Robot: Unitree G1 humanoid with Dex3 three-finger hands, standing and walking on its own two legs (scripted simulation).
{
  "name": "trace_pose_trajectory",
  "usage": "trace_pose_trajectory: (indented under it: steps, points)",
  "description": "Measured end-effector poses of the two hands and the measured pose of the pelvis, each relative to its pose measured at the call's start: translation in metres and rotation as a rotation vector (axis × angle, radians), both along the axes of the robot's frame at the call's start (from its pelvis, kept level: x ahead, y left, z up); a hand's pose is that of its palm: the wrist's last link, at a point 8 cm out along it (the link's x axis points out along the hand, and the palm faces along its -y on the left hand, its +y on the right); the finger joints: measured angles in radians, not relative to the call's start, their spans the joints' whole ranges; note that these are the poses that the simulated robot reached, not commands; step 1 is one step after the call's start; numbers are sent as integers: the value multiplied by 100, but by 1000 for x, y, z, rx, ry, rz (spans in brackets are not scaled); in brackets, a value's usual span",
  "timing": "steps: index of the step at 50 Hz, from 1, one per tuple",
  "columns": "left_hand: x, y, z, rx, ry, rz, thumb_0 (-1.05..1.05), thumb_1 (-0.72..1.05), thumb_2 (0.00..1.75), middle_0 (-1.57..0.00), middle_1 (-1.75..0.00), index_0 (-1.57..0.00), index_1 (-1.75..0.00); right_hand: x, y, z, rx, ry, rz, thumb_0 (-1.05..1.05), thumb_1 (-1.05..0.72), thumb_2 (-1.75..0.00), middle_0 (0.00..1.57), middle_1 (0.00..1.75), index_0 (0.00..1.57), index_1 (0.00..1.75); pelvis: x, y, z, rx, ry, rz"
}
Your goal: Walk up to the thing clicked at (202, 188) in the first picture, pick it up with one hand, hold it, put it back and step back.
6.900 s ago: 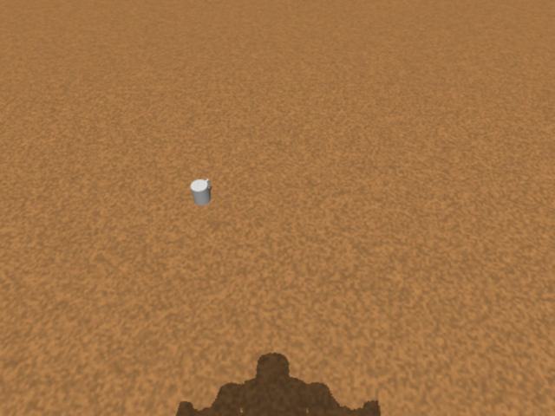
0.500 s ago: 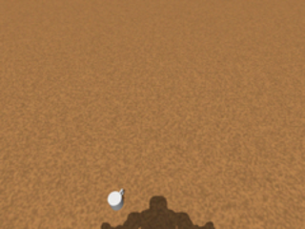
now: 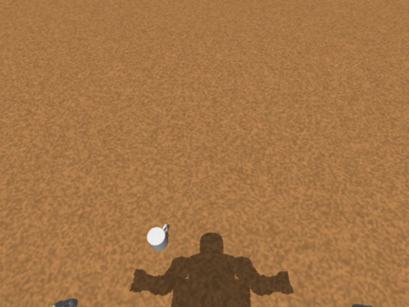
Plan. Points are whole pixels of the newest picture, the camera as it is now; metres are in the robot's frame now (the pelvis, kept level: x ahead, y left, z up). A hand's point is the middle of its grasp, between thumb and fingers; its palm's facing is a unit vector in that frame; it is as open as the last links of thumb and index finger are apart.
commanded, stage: walk up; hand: left
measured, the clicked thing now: (159, 236) +0.48 +0.23 -0.72
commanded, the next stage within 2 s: none
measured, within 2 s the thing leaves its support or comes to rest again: neither
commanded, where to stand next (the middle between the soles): +0.08 +0.01 m, yaw -1 degrees
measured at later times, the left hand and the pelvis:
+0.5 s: hand out of the picture +0.02 +0.30 -0.18, palm faces -0.10 -0.93 -0.36, open 7.4 cm; pelvis -0.10 +0.04 -0.01, yaw -3 degrees
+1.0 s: hand out of the picture -0.11 +0.31 -0.17, palm faces +0.00 -0.93 -0.36, open 7.4 cm; pelvis -0.24 +0.04 -0.01, yaw -1 degrees
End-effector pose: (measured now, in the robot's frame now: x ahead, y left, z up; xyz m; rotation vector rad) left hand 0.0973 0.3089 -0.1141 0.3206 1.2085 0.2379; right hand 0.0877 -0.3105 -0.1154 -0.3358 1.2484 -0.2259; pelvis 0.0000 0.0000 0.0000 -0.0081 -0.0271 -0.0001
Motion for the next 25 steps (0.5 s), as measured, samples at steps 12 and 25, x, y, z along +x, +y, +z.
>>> trace_pose_trajectory:
  steps: [12, 25]
  points:
    - [0, 42, -29, -1, -78, -65, 1, 90, 90, -21, -30, -20, -30, -91, 31, 1, -85, 88, -11, 0, -91, -89, 20, 30, 20, 30, -54, 43, -20, -7, 4, 10]
    - [-79, 33, -23, -2, 26, -107, 1, 90, 90, -21, -30, -20, -30, -126, 39, -1, -59, -15, -34, 0, -90, -89, 21, 30, 21, 30, -101, 40, -14, -8, 12, -58]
